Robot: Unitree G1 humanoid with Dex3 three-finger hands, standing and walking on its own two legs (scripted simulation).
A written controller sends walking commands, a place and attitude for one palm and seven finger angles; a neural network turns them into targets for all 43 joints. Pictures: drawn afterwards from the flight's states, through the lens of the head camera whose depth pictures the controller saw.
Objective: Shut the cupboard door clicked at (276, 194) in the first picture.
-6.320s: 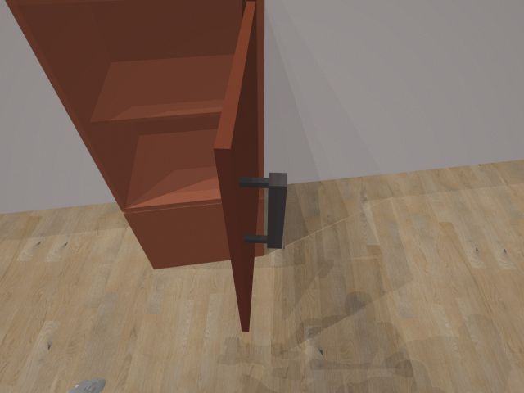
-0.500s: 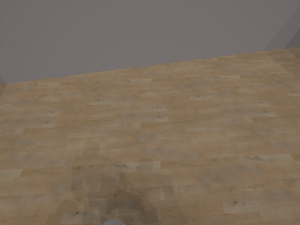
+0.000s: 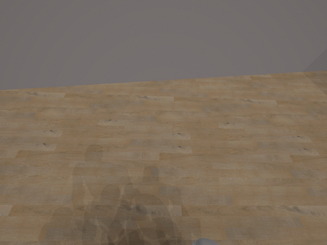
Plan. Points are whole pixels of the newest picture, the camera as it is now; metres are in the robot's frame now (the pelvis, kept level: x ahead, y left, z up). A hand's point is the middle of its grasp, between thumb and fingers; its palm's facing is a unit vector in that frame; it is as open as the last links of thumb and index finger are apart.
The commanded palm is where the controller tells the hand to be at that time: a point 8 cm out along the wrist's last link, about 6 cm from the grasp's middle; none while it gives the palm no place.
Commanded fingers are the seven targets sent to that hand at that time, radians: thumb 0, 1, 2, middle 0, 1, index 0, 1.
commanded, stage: walk to a spot facing it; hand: left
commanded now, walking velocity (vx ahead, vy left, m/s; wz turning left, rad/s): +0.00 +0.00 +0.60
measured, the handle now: out of the picture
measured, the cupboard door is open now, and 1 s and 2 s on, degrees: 79 79 79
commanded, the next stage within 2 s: none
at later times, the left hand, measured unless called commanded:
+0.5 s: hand out of the picture +0.14 +0.17 -0.16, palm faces +0.31 -0.92 -0.24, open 7.3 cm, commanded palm none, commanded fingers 0.00 0.90 0.90 -0.20 -0.30 -0.20 -0.30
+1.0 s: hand out of the picture +0.07 +0.21 -0.16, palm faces +0.55 -0.78 -0.28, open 7.4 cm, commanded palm none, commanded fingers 0.00 0.90 0.90 -0.20 -0.30 -0.20 -0.30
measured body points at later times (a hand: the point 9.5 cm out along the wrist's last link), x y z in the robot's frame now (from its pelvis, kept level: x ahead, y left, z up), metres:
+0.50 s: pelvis +0.10 -0.04 -0.01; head +0.13 -0.04 +0.44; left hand +0.12 +0.21 -0.14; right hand +0.23 -0.27 -0.16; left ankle +0.08 +0.09 -0.69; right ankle +0.14 -0.14 -0.74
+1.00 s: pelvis +0.11 -0.03 -0.01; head +0.15 -0.01 +0.44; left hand +0.05 +0.25 -0.14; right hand +0.32 -0.19 -0.15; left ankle +0.10 +0.09 -0.74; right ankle +0.19 -0.16 -0.71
